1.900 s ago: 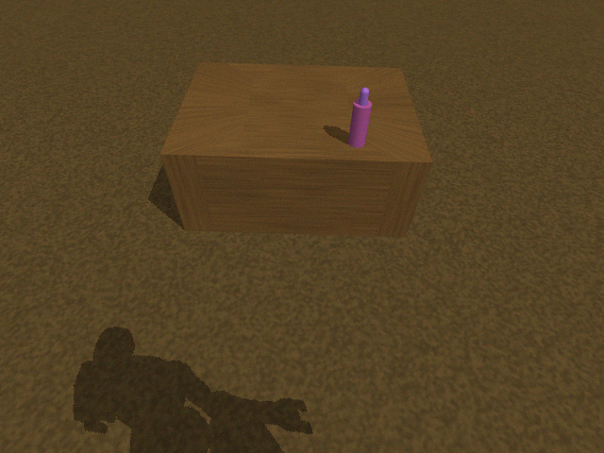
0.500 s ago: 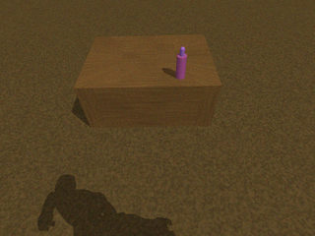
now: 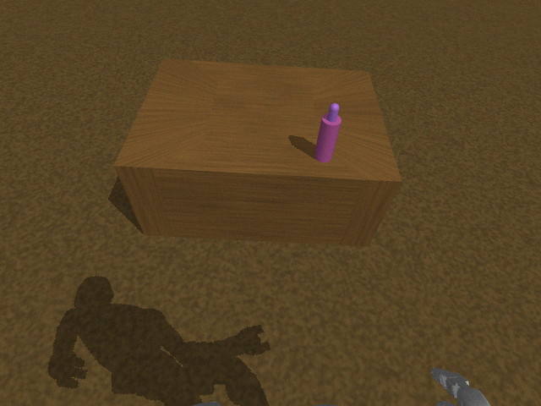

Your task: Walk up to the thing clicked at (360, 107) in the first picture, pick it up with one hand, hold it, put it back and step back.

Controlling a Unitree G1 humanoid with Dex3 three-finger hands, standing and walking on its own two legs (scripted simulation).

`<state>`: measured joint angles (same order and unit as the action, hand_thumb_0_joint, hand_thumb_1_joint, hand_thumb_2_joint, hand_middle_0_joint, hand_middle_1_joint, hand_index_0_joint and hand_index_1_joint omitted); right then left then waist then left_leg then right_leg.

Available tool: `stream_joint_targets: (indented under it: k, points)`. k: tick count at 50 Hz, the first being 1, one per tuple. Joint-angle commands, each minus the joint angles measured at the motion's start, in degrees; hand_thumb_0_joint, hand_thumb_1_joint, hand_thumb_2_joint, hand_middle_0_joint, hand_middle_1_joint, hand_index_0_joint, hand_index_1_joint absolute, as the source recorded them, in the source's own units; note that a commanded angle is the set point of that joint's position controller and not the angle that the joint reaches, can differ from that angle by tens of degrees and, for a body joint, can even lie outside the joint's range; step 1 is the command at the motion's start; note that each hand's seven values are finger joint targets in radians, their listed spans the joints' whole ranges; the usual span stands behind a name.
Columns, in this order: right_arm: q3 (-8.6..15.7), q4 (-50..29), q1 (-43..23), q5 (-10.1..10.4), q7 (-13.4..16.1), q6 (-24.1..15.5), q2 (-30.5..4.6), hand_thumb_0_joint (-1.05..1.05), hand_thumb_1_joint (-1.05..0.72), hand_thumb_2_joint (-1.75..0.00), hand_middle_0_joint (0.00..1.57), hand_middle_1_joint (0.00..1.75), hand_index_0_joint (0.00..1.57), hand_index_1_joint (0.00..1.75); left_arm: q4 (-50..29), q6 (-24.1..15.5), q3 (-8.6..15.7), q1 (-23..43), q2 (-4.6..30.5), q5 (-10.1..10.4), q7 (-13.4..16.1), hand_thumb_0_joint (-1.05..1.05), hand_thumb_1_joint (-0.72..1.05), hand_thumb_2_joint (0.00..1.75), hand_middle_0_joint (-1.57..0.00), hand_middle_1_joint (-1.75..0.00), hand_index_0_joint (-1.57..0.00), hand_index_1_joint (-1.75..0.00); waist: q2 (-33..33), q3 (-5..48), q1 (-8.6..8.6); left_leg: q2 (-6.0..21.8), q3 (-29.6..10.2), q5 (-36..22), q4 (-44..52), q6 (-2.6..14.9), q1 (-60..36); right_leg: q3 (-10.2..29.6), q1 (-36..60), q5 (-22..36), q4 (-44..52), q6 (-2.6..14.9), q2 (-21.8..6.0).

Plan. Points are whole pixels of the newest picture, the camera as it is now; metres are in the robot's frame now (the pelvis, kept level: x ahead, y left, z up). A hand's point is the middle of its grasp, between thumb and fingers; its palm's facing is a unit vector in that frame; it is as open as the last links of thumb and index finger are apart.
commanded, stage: walk up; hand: right
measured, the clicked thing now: (328, 132) +0.96 -0.19 -0.23
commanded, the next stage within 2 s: none
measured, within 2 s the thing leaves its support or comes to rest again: neither
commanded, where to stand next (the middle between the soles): +0.56 +0.04 m, yaw -2 degrees
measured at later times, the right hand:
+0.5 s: hand (432, 342) +0.26 -0.30 -0.15, palm faces -0.07 +0.95 -0.29, open 7.4 cm
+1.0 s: hand (386, 260) +0.41 -0.23 -0.12, palm faces -0.01 +0.93 -0.37, open 7.4 cm
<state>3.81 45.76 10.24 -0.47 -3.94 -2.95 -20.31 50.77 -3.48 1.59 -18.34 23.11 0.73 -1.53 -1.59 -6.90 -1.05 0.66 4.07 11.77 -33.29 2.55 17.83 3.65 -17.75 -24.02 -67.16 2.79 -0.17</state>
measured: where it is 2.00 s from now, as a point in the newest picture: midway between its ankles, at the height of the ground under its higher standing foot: (250, 322)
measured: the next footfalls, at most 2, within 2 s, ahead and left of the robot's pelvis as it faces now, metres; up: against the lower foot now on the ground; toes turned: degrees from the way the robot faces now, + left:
right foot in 0.26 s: +0.25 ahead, -0.16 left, +0.00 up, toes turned -5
left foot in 0.70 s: +0.41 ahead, +0.14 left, +0.00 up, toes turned +5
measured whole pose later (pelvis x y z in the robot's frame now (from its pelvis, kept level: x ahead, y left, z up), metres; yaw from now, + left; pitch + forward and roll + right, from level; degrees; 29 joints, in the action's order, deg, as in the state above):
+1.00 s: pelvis +0.36 +0.04 +0.01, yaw -1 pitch -3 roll +0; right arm 2.9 46.1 19.0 -0.9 -3.3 -3.5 -22.9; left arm 50.2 -3.5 2.2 -17.9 24.1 -0.3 -2.7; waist -1.3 -5.1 1.1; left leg 1.0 6.3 15.9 -29.2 2.5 10.4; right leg -1.3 -27.3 -17.4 -46.7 0.8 -4.7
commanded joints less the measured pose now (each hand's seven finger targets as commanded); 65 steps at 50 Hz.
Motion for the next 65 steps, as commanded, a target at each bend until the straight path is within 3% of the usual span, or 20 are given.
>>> stream_joint_targets:
  k: [1, 5, 12, 13, 14, 15, 18, 22, 30, 34, 35, 36, 37, 42, 48, 54, 55, 57, 58, 65]
  points:
    - [4.10, -3.33, 3.41, -0.18, 1.36, -1.81, -15.42, 0.00, -0.90, -0.90, 0.20, 0.30, 0.20, 0.30, -2.65, -0.96, 4.02, -6.95, 11.58, -0.52, -0.53, 0.00, 0.90, 0.90, -0.20, -0.30, -0.20, -0.30, 8.77, 2.35, 0.92, 12.79, -12.02, 3.79, 19.98, 9.71, -2.29, -0.73, -6.79, 3.51, 8.92, -1.77, -4.26]
    - [4.61, -4.06, 5.25, -0.51, 0.62, -2.44, -17.17, 0.00, -0.90, -0.90, 0.20, 0.30, 0.20, 0.30, -4.60, -1.33, 4.54, -2.11, 11.16, -1.56, -1.52, 0.00, 0.90, 0.90, -0.20, -0.30, -0.20, -0.30, 11.26, 1.33, 2.02, 13.80, -11.69, 11.91, 21.39, 11.91, -1.95, -4.55, -7.64, 6.47, 23.16, -2.58, -5.72]
    - [3.39, -5.76, 2.08, -0.19, 0.19, -1.05, -15.33, 0.00, -0.90, -0.90, 0.20, 0.30, 0.20, 0.30, -2.04, -2.73, 6.15, -6.04, 12.11, -1.99, -1.20, 0.00, 0.90, 0.90, -0.20, -0.30, -0.20, -0.30, 4.96, 5.30, -2.81, 9.46, -6.74, 14.79, 6.48, 6.45, 5.10, -8.01, 11.80, 14.05, 35.81, -1.16, -1.38]
    - [2.28, -5.63, 4.43, -0.31, 0.35, -0.89, -12.35, 0.00, -0.90, -0.90, 0.20, 0.30, 0.20, 0.30, -0.97, -3.32, 7.01, -10.24, 14.14, -2.12, -0.46, 0.00, 0.90, 0.90, -0.20, -0.30, -0.20, -0.30, -2.88, 7.94, -4.86, 6.78, -4.39, 13.25, -5.48, 4.90, 9.68, -3.64, 19.89, 7.75, 38.95, -0.30, -2.71]
    - [0.90, -6.44, 6.37, -0.12, 0.31, -1.00, -8.58, 0.00, -0.90, -0.90, 0.20, 0.30, 0.20, 0.30, -1.40, -4.02, 8.38, -13.84, 19.72, -2.55, 0.43, 0.00, 0.90, 0.90, -0.20, -0.30, -0.20, -0.30, -17.39, 9.05, -5.97, -1.23, 1.62, 17.20, -25.00, 1.14, 18.82, 19.99, 23.92, -4.51, 49.36, 4.30, -17.11]
    - [1.88, -5.52, 5.73, -0.23, 0.93, -0.33, -13.27, 0.00, -0.90, -0.90, 0.20, 0.30, 0.20, 0.30, -2.18, -3.93, 7.89, -12.53, 21.39, -1.64, 0.48, 0.00, 0.90, 0.90, -0.20, -0.30, -0.20, -0.30, -11.25, 6.99, -5.35, -2.57, -5.33, 20.47, -31.83, -0.09, 22.56, 35.95, 20.67, -6.62, 54.45, 10.02, -25.14]
    - [2.54, -2.06, 7.33, 0.76, 1.40, -0.02, -15.70, 0.00, -0.90, -0.90, 0.20, 0.30, 0.20, 0.30, -4.62, -3.62, 6.63, -4.09, 18.14, -0.66, 0.97, 0.00, 0.90, 0.90, -0.20, -0.30, -0.20, -0.30, -4.04, 3.01, -1.45, 2.37, -11.86, 12.39, -33.00, -0.73, 20.11, 20.50, 12.47, 1.91, 52.79, 10.47, -19.88]
    - [2.74, -0.04, 9.55, -0.12, 0.29, 0.61, -14.38, 0.00, -0.90, -0.90, 0.20, 0.30, 0.20, 0.30, -5.39, -3.71, 5.86, -2.94, 15.67, -0.88, 0.97, 0.00, 0.90, 0.90, -0.20, -0.30, -0.20, -0.30, -7.40, 3.50, -0.24, 2.47, -8.25, 7.13, -22.68, -2.57, 14.61, 6.02, 9.16, 13.06, 51.93, 9.55, -14.96]
    - [3.16, -3.10, 0.97, -0.83, -1.23, 0.02, -12.55, 0.00, -0.90, -0.90, 0.20, 0.30, 0.20, 0.30, -6.63, -3.47, 6.10, -3.46, 17.57, -1.14, 0.81, 0.00, 0.90, 0.90, -0.20, -0.30, -0.20, -0.30, -7.33, 3.00, -1.80, 3.69, -1.73, 0.70, -3.75, -1.78, 6.39, 0.07, 6.97, 14.61, 48.25, 8.42, -15.08]
    - [4.76, 0.71, 11.31, -0.94, -0.57, -0.65, -15.28, 0.00, -0.90, -0.90, 0.20, 0.30, 0.20, 0.30, -7.22, -2.70, 4.79, -0.58, 15.79, -1.27, 0.99, 0.00, 0.90, 0.90, -0.20, -0.30, -0.20, -0.30, 0.73, 6.53, 5.30, 0.55, -0.04, 3.34, 0.92, 0.22, -14.36, -3.48, -4.01, 15.43, 32.19, 5.38, -11.99]
    - [6.10, 2.11, 17.85, -1.48, 0.20, -1.07, -19.16, 0.00, -0.90, -0.90, 0.20, 0.30, 0.20, 0.30, -7.55, -2.47, 3.51, -3.25, 12.08, -1.24, 0.97, 0.00, 0.90, 0.90, -0.20, -0.30, -0.20, -0.30, 13.20, 10.03, 8.15, 6.16, -10.35, 14.77, 8.06, 3.20, -21.70, -7.39, -9.50, 15.77, 12.33, 3.19, -6.88]
    - [7.03, 0.46, 18.64, -1.11, 0.77, -1.55, -23.54, 0.00, -0.90, -0.90, 0.20, 0.30, 0.20, 0.30, -7.95, -2.24, 2.85, -4.35, 8.97, -0.16, 0.87, 0.00, 0.90, 0.90, -0.20, -0.30, -0.20, -0.30, 21.85, 8.83, 7.32, 20.22, -37.96, 20.36, 18.73, 7.43, -24.49, -6.46, -23.07, -4.07, 1.87, 0.11, 2.69]
    - [7.25, -0.16, 16.16, 0.60, 0.82, -1.30, -24.21, 0.00, -0.90, -0.90, 0.20, 0.30, 0.20, 0.30, -6.59, -1.84, 3.94, -2.49, 14.66, -0.65, 1.90, 0.00, 0.90, 0.90, -0.20, -0.30, -0.20, -0.30, 13.69, 7.74, 6.60, 23.80, -41.36, 19.66, 19.50, 12.19, -17.47, -0.01, -21.17, -6.49, -3.28, 1.08, -0.68]
    - [3.93, -2.55, 7.20, 0.34, 1.74, -2.10, -16.96, 0.00, -0.90, -0.90, 0.20, 0.30, 0.20, 0.30, -2.35, -1.36, 3.79, -7.51, 12.77, -0.34, 0.53, 0.00, 0.90, 0.90, -0.20, -0.30, -0.20, -0.30, 11.22, 3.53, 0.88, 14.84, -14.52, -4.41, 16.56, 9.56, -7.12, -0.87, -13.02, 4.25, 6.76, -0.88, -5.39]
    - [4.11, -3.68, 9.42, -0.16, 1.60, -2.02, -18.15, 0.00, -0.90, -0.90, 0.20, 0.30, 0.20, 0.30, -4.98, -1.30, 3.90, -0.08, 10.97, -1.25, -0.76, 0.00, 0.90, 0.90, -0.20, -0.30, -0.20, -0.30, 10.91, 2.26, 3.00, 15.32, -11.69, -0.93, 17.57, 11.79, -6.63, -4.95, -10.74, 7.72, 23.26, -1.75, -5.55]
    - [2.67, -5.05, 6.89, 0.26, 1.89, -0.27, -15.66, 0.00, -0.90, -0.90, 0.20, 0.30, 0.20, 0.30, -2.81, -2.43, 4.28, -4.10, 10.00, -1.58, 0.67, 0.00, 0.90, 0.90, -0.20, -0.30, -0.20, -0.30, 4.84, 6.55, -0.99, 10.56, -5.13, -10.83, 1.26, 6.91, -1.57, -8.69, 7.83, 17.06, 38.22, -0.92, 0.28]
    - [1.58, -5.01, 8.37, 0.77, 2.07, -0.34, -12.55, 0.00, -0.90, -0.90, 0.20, 0.30, 0.20, 0.30, -2.36, -2.81, 5.01, -6.18, 12.26, -1.79, 1.20, 0.00, 0.90, 0.90, -0.20, -0.30, -0.20, -0.30, -0.64, 9.26, -2.43, 7.47, -2.85, -10.59, -7.20, 4.24, 0.54, -5.24, 14.59, 17.33, 41.27, 0.60, -1.11]
    - [1.02, -4.98, 11.19, 0.61, 2.57, 0.49, -11.64, 0.00, -0.90, -0.90, 0.20, 0.30, 0.20, 0.30, -3.93, -2.98, 6.66, -7.68, 20.20, -1.31, 1.81, 0.00, 0.90, 0.90, -0.20, -0.30, -0.20, -0.30, -11.15, 10.27, -2.71, -1.72, -1.83, 20.21, -27.32, -0.17, 14.78, 29.90, 18.10, 10.83, 50.64, 11.97, -24.59]
    - [2.34, -3.80, 9.45, -0.09, 3.24, 1.26, -15.60, 0.00, -0.90, -0.90, 0.20, 0.30, 0.20, 0.30, -4.48, -2.46, 6.42, -5.26, 20.16, -0.90, 1.87, 0.00, 0.90, 0.90, -0.20, -0.30, -0.20, -0.30, -6.04, 7.20, -2.28, 1.10, -5.95, 24.63, -31.84, -0.42, 15.85, 30.92, 13.07, 8.17, 49.52, 16.16, -26.08]
    - [1.61, 2.38, 11.47, -0.01, 2.67, 1.64, -12.03, 0.00, -0.90, -0.90, 0.20, 0.30, 0.20, 0.30, -5.40, -0.99, 3.96, 3.02, 14.30, -2.17, 1.97, 0.00, 0.90, 0.90, -0.20, -0.30, -0.20, -0.30, -10.26, 5.88, 0.63, 2.14, -2.70, 11.82, -12.66, -2.12, 3.04, 3.87, -1.59, 17.43, 44.82, 8.62, -11.83]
